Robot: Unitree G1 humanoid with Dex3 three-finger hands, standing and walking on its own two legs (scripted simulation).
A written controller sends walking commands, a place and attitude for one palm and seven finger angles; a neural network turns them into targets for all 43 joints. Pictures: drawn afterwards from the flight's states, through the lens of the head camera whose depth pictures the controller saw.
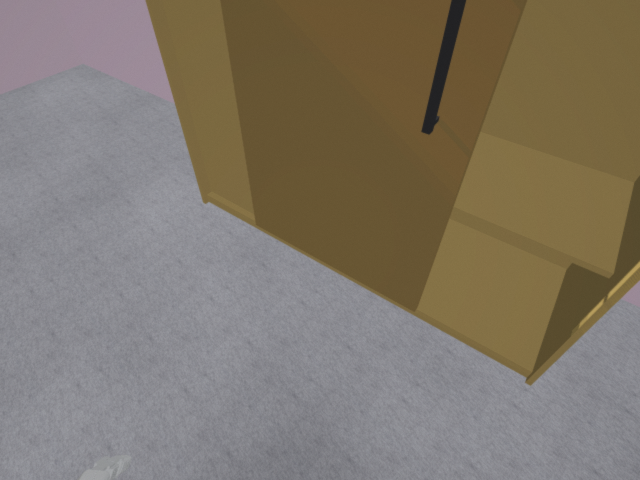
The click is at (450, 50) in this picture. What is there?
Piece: wardrobe's sliding door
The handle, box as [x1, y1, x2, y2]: [421, 0, 465, 134]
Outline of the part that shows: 465,0 451,1 421,131 429,134 433,128 433,125 438,120 438,116 436,115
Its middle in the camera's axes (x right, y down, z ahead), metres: +0.25 -0.36 +0.75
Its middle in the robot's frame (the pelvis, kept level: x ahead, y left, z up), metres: +0.84 -0.21 +0.17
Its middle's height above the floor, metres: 0.94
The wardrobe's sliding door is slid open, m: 0.41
